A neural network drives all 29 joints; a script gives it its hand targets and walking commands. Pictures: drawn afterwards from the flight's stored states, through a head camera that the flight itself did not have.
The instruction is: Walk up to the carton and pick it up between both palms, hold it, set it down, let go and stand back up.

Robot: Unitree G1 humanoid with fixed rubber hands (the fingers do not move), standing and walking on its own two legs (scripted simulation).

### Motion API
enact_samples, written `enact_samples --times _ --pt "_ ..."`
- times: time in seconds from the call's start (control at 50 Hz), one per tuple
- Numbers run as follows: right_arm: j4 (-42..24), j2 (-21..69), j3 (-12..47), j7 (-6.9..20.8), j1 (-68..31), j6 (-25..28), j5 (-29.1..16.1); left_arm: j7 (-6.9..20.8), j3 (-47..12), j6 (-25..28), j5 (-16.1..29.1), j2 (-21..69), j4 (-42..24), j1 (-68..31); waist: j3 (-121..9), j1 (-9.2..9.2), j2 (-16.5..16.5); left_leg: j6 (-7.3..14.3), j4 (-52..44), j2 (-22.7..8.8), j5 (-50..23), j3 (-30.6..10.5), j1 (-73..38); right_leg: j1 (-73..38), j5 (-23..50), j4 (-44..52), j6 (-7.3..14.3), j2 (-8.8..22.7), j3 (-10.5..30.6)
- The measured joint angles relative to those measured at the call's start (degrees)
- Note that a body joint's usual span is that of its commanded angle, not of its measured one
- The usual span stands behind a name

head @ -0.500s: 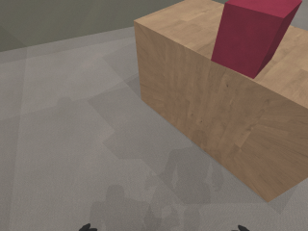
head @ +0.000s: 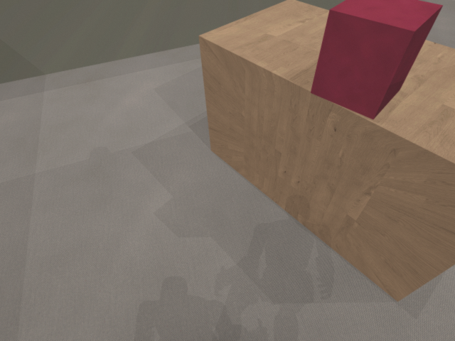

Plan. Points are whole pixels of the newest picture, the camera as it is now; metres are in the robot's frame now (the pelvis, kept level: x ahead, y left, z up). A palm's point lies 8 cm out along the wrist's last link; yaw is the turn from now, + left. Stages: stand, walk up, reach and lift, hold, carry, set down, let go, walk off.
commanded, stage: stand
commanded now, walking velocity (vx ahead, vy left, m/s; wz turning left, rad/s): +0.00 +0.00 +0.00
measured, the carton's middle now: (368, 54) +0.84 -0.39 +0.07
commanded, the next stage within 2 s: none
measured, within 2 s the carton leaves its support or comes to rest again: neither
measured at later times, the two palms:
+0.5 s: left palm out of the picture -0.01 +0.22 -0.14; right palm out of the picture -0.02 -0.22 -0.14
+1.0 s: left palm out of the picture -0.04 +0.20 -0.14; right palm out of the picture -0.05 -0.20 -0.14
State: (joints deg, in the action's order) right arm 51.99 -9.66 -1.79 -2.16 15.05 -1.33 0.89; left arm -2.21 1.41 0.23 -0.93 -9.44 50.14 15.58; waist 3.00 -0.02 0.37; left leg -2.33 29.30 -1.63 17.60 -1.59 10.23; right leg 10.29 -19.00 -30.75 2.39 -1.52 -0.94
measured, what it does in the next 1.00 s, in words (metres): stands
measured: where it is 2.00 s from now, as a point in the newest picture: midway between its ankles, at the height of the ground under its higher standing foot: outside the picture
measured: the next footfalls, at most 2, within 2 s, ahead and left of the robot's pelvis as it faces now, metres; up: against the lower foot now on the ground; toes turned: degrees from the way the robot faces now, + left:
none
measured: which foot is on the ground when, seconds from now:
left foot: down 0.00-1.00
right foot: down 0.00-1.00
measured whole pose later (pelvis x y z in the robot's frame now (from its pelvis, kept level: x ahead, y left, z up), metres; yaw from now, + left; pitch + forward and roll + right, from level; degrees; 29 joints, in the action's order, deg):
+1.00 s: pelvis -0.01 +0.00 +0.01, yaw +0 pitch -2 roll +0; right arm 66.4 -5.5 -0.5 -2.7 18.1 -0.4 0.6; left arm -2.5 0.8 0.6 -0.7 -6.3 65.1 17.9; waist 2.3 -0.3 -0.5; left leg -2.4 24.2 -2.2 13.8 -1.3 8.8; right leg 8.6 -14.5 -24.7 2.3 -2.1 -0.7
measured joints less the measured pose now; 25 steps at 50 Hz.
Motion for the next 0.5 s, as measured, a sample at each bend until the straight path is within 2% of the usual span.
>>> enact_samples --times 0.5 --pt "10.94 2.07 0.65 -0.47 2.43 0.64 -0.12 -0.17 -0.14 0.38 0.27 1.81 10.01 1.71 -0.02 -0.28 -0.37 -0.14 -4.67 -0.45 -3.01 -0.01 -2.72 -3.05 3.46 5.44 0.01 -0.42 -0.01"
